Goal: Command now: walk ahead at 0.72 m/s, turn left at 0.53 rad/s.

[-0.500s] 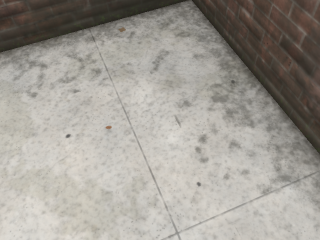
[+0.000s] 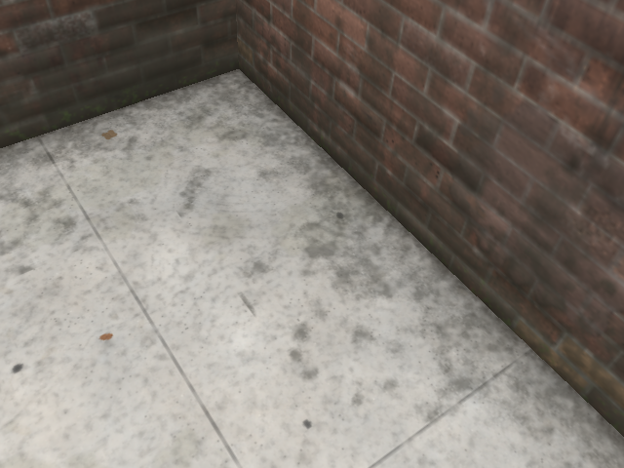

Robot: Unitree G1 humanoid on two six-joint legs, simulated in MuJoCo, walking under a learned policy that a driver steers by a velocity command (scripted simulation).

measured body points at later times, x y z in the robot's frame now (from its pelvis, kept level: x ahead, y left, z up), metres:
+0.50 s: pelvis +0.27 +0.12 -0.06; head +0.31 +0.13 +0.39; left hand +0.15 +0.37 -0.18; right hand +0.57 -0.04 -0.14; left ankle +0.35 +0.20 -0.75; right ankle +0.05 -0.12 -0.65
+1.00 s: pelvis +0.69 +0.34 -0.04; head +0.72 +0.36 +0.41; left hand +0.65 +0.64 -0.15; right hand +0.88 +0.12 -0.16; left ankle +0.44 +0.29 -0.61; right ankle +0.80 +0.36 -0.75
